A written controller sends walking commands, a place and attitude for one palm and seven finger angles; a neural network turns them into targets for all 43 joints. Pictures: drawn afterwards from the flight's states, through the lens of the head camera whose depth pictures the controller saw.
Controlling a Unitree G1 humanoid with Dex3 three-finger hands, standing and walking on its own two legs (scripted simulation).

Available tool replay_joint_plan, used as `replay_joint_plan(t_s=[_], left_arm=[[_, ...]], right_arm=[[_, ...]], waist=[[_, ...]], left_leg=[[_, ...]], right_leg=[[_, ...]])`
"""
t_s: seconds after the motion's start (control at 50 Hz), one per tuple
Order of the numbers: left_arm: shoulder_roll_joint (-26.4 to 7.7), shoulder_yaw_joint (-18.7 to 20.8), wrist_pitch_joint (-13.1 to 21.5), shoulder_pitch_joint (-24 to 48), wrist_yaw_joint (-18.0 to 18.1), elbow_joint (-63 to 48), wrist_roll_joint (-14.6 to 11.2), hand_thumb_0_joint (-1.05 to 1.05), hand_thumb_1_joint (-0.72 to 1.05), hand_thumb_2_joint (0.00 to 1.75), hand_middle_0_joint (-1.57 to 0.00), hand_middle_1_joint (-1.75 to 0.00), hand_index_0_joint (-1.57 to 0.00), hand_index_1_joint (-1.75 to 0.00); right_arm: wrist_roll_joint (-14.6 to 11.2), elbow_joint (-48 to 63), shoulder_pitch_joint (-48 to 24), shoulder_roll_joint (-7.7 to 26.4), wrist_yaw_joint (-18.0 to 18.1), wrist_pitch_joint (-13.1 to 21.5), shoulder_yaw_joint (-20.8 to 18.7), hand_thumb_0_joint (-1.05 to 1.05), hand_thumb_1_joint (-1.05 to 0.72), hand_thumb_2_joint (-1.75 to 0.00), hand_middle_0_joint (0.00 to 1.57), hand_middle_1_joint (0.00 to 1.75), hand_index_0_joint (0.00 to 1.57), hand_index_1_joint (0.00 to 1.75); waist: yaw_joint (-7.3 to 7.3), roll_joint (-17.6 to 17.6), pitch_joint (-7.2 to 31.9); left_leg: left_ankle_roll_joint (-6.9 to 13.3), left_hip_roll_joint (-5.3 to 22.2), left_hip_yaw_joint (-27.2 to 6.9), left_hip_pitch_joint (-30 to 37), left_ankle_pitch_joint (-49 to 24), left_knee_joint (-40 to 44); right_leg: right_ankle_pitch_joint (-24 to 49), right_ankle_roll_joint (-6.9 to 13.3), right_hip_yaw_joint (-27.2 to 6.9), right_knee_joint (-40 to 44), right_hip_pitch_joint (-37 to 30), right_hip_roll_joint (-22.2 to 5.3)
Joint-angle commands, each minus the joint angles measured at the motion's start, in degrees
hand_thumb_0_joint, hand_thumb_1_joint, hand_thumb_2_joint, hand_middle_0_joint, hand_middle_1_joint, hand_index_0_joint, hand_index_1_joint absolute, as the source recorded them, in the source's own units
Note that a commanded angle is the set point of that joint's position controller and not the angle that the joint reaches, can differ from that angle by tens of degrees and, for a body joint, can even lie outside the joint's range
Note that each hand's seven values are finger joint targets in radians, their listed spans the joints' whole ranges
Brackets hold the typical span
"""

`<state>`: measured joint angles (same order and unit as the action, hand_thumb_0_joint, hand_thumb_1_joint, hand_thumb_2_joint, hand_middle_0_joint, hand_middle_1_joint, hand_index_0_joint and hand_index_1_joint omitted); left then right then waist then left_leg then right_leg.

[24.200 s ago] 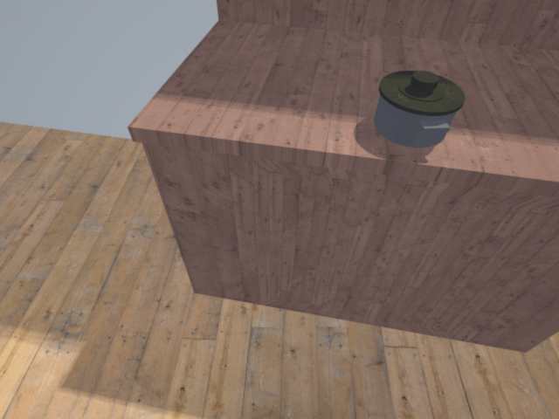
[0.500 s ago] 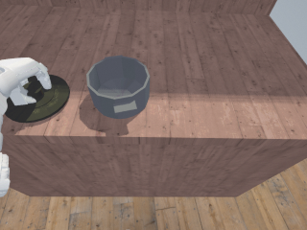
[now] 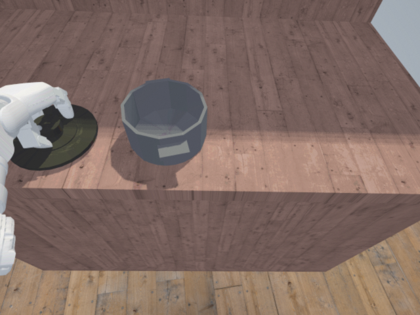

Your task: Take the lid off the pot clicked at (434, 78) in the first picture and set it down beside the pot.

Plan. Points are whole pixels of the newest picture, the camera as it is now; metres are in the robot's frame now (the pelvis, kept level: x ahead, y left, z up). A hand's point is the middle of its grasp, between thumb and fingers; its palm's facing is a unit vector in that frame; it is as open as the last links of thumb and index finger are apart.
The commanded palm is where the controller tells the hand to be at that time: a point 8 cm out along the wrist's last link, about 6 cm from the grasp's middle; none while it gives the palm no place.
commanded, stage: open the fingers wide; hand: left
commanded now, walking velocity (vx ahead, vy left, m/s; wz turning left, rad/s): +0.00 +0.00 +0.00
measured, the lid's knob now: (47, 126) +0.46 +0.32 +0.09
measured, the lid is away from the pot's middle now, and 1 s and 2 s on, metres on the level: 0.23 0.23 0.23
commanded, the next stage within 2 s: raise the empty hand in 0.32 s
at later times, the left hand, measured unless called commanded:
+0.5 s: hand (41, 130) +0.43 +0.31 +0.11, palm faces -0.38 -0.07 -0.92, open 11.1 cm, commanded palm +0.43 +0.31 +0.17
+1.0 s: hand (23, 104) +0.44 +0.32 +0.16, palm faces -0.33 -0.07 -0.94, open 11.1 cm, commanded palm +0.44 +0.31 +0.23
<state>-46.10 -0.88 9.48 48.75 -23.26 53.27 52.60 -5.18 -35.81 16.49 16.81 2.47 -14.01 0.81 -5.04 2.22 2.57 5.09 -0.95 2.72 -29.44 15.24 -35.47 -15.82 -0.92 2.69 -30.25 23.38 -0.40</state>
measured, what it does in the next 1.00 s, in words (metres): stands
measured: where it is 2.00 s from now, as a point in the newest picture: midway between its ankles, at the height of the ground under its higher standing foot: outside the picture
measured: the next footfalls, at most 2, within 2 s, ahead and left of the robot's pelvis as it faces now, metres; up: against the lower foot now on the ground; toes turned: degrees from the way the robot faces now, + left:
none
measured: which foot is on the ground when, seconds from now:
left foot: down 0.00-1.00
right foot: down 0.00-1.00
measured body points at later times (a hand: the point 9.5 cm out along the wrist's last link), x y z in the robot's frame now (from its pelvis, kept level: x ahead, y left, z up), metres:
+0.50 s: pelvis +0.00 +0.00 +0.00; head +0.05 +0.01 +0.45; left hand +0.44 +0.31 +0.16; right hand +0.07 -0.27 -0.12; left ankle +0.02 +0.06 -0.73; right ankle -0.01 -0.15 -0.73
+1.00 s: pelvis +0.01 +0.00 +0.01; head +0.05 +0.00 +0.46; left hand +0.45 +0.32 +0.21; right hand +0.08 -0.27 -0.11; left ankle +0.02 +0.06 -0.73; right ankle -0.01 -0.15 -0.73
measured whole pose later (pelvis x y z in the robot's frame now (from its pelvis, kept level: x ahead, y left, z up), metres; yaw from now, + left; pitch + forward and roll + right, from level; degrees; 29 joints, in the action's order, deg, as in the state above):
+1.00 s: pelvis +0.01 +0.00 +0.01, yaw +1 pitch +7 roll -2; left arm -47.5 -1.0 5.7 50.5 -26.2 48.2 51.8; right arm -5.0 -35.5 15.7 17.2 1.9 -13.6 0.9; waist -5.1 2.6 1.5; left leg 5.1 -1.8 2.2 -24.3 13.1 -30.1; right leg -13.7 -0.9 2.9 -24.6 18.0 -0.8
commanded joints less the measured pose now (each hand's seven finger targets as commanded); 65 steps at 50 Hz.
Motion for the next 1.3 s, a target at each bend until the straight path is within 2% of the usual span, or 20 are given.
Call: replay_joint_plan(t_s=[0.0,0.18,0.22,0.32,0.4,0.44,0.48,0.52,0.58,0.66,0.7,0.76,0.84,0.9,1.0,1.04,1.08,1.12,1.16,1.28], left_arm=[[-17.09,5.72,0.31,23.88,2.07,-12.34,-0.64,0.0,-0.08,0.78,-0.41,-0.75,-0.41,-0.75],[-15.55,4.88,-0.12,23.19,2.67,-12.11,-1.11,0.0,-0.09,0.8,-0.42,-0.72,-0.42,-0.72],[-17.72,6.49,-0.44,23.14,2.93,-10.25,-0.87,0.0,-0.09,0.81,-0.42,-0.72,-0.42,-0.72],[-15.44,4.53,-0.14,23.68,2.88,-12.57,-0.58,0.0,-0.09,0.81,-0.43,-0.71,-0.43,-0.71],[-18.03,7.39,0.13,21.68,3.24,-12.28,-0.83,0.0,-0.09,0.82,-0.43,-0.71,-0.43,-0.71],[-17.99,6.79,0.11,25.1,3.35,-16.3,-0.98,0.0,-0.09,0.82,-0.43,-0.71,-0.43,-0.71],[-17.58,6.13,-0.1,25.86,3.54,-17.02,-0.93,0.0,-0.09,0.82,-0.43,-0.71,-0.43,-0.71],[-19.01,7.35,-1.06,24.41,3.46,-11.65,-0.74,0.0,-0.09,0.82,-0.43,-0.71,-0.43,-0.71],[-16.33,4.08,-1.31,27.7,2.72,-16.06,-0.85,0.0,-0.09,0.82,-0.43,-0.71,-0.43,-0.71],[-18.83,6.17,-2.31,25.73,1.9,-10.73,-0.94,0.0,-0.09,0.82,-0.43,-0.71,-0.43,-0.71],[-17.07,3.85,-2.52,28.18,1.33,-12.5,-0.73,0.0,-0.09,0.82,-0.43,-0.71,-0.43,-0.71],[-20.01,6.8,-2.32,27.14,1.01,-16.23,-0.86,0.0,-0.09,0.82,-0.43,-0.71,-0.43,-0.71],[-17.74,4.51,-3.74,26.59,-0.38,-11.77,-1.51,0.0,-0.09,0.82,-0.43,-0.71,-0.43,-0.71],[-21.21,6.33,-3.45,30.78,-0.43,-19.47,-0.84,0.0,-0.09,0.82,-0.43,-0.71,-0.43,-0.71],[-19.14,4.98,-4.88,28.07,-1.86,-12.15,-1.47,0.0,-0.09,0.82,-0.43,-0.71,-0.43,-0.71],[-20.75,5.41,-5.13,30.82,-2.04,-14.74,-1.2,0.0,-0.09,0.82,-0.43,-0.71,-0.43,-0.71],[-19.47,3.66,-5.11,33.73,-2.34,-18.23,-1.18,0.0,-0.09,0.82,-0.43,-0.71,-0.43,-0.71],[-21.11,6.02,-5.55,30.81,-2.66,-13.49,-0.89,0.0,-0.09,0.82,-0.43,-0.71,-0.43,-0.71],[-20.63,4.78,-6.04,32.46,-3.33,-11.43,-1.26,0.0,-0.09,0.82,-0.43,-0.71,-0.43,-0.71],[-20.57,3.76,-6.36,35.73,-4.1,-16.83,-1.05,0.0,-0.09,0.82,-0.43,-0.71,-0.43,-0.71]], right_arm=[[0.3,5.03,1.84,9.55,0.56,0.83,-3.89,0.0,-0.9,-0.9,0.2,0.3,0.2,0.3],[0.29,5.0,1.26,9.5,0.49,0.99,-3.84,0.0,-0.9,-0.9,0.2,0.3,0.2,0.3],[0.29,4.58,1.78,9.63,0.71,1.04,-3.74,0.0,-0.9,-0.9,0.2,0.3,0.2,0.3],[0.31,4.98,1.23,9.38,0.62,1.21,-3.81,0.0,-0.9,-0.9,0.2,0.3,0.2,0.3],[0.46,4.94,1.32,9.47,0.54,1.18,-3.85,0.0,-0.9,-0.9,0.2,0.3,0.2,0.3],[0.47,5.47,0.5,9.29,0.65,1.24,-3.83,0.0,-0.9,-0.9,0.2,0.3,0.2,0.3],[0.49,5.59,0.32,9.46,0.78,1.45,-3.73,0.0,-0.9,-0.9,0.2,0.3,0.2,0.3],[0.31,4.54,1.18,9.55,0.88,1.55,-3.46,0.0,-0.9,-0.9,0.2,0.3,0.2,0.3],[0.18,5.25,0.22,9.62,0.8,2.05,-3.7,0.0,-0.9,-0.9,0.2,0.3,0.2,0.3],[0.19,4.84,0.98,9.6,1.05,2.07,-3.33,0.0,-0.9,-0.9,0.2,0.3,0.2,0.3],[0.13,4.8,0.69,9.62,0.79,2.12,-3.47,0.0,-0.9,-0.9,0.2,0.3,0.2,0.3],[0.32,5.74,0.53,9.54,0.62,2.28,-3.57,0.0,-0.9,-0.9,0.2,0.3,0.2,0.3],[0.05,5.22,0.25,9.64,0.37,1.84,-3.42,0.0,-0.9,-0.9,0.2,0.3,0.2,0.3],[0.26,6.15,-0.25,9.75,0.17,1.91,-3.6,0.0,-0.9,-0.9,0.2,0.3,0.2,0.3],[0.13,5.27,0.01,9.77,0.15,1.81,-3.38,0.0,-0.9,-0.9,0.2,0.3,0.2,0.3],[-0.02,5.69,-0.45,9.83,0.13,1.84,-3.33,0.0,-0.9,-0.9,0.2,0.3,0.2,0.3],[0.04,6.01,-1.01,9.86,0.12,2.09,-3.45,0.0,-0.9,-0.9,0.2,0.3,0.2,0.3],[0.26,5.35,0.15,9.69,0.34,2.31,-3.36,0.0,-0.9,-0.9,0.2,0.3,0.2,0.3],[0.08,5.0,-0.04,9.85,0.37,2.22,-3.03,0.0,-0.9,-0.9,0.2,0.3,0.2,0.3],[0.06,5.8,-0.77,9.96,0.07,2.61,-3.3,0.0,-0.9,-0.9,0.2,0.3,0.2,0.3]], waist=[[-0.19,5.66,21.14],[-0.4,4.82,20.02],[-0.12,2.78,20.3],[-0.27,5.21,20.72],[0.19,4.77,20.84],[0.16,6.0,22.66],[-0.13,7.01,22.28],[0.02,4.74,19.34],[-0.29,7.17,21.19],[-0.09,2.62,19.58],[-0.44,4.9,19.32],[0.3,6.18,22.46],[-0.24,2.59,18.26],[0.01,7.29,23.39],[-0.38,2.73,18.26],[-0.08,4.07,19.94],[-0.62,6.75,21.76],[-0.37,4.07,20.81],[-0.36,3.24,18.83],[-0.4,6.59,22.03]], left_leg=[[-0.37,0.39,-6.44,24.63,-21.74,3.46],[-0.23,0.22,-6.49,25.09,-21.04,4.43],[0.04,-0.11,-5.95,23.1,-17.85,4.69],[-0.33,0.11,-6.62,25.41,-19.69,4.83],[-0.4,0.23,-6.63,25.41,-21.37,4.65],[-0.27,0.08,-6.51,26.33,-20.49,5.26],[-0.5,0.22,-6.99,27.73,-22.99,5.53],[-0.33,0.02,-6.8,24.9,-18.76,6.2],[-0.45,0.13,-6.77,27.61,-19.49,6.69],[0.04,-0.66,-5.82,23.5,-17.08,7.06],[-0.23,-0.31,-6.07,24.81,-18.31,7.22],[-0.35,-0.33,-6.79,27.74,-22.7,6.92],[-0.01,-0.41,-5.64,23.6,-19.25,7.55],[-0.25,-0.42,-6.41,27.97,-24.37,7.3],[-0.09,-0.44,-5.9,24.38,-20.74,7.8],[-0.01,-0.76,-5.74,24.96,-20.22,7.98],[-0.16,-0.55,-6.28,28.12,-23.66,7.54],[0.07,-0.71,-6.24,27.19,-23.09,7.23],[-0.13,-0.92,-5.64,23.99,-18.39,8.44],[-0.33,-0.69,-6.44,28.08,-25.05,7.83]], right_leg=[[9.91,3.86,1.26,3.52,3.98,4.29],[9.9,4.02,1.03,4.71,3.58,4.19],[9.72,3.85,0.88,4.51,1.88,4.26],[9.38,3.97,1.08,4.66,3.14,4.23],[10.01,3.97,0.99,4.7,2.28,4.26],[10.29,3.95,0.78,5.13,1.01,4.0],[10.84,4.12,0.93,5.57,1.7,3.95],[9.42,4.01,1.02,5.88,1.37,4.25],[9.77,4.17,0.76,6.52,1.04,3.86],[10.98,3.93,0.78,6.6,-2.07,4.09],[10.78,3.98,0.91,6.77,-0.89,3.99],[12.17,4.05,0.79,6.93,-2.29,4.14],[12.23,3.61,0.99,7.42,-2.63,3.92],[13.64,3.94,0.69,7.35,-3.83,3.95],[12.33,3.6,1.13,8.06,-2.83,4.0],[12.76,3.77,0.93,7.99,-4.07,3.95],[13.44,3.89,0.88,8.37,-3.05,3.79],[13.11,3.63,1.06,8.34,-2.95,4.27],[12.27,3.6,1.22,8.41,-3.88,3.97],[14.24,3.92,0.99,8.64,-3.93,3.76]])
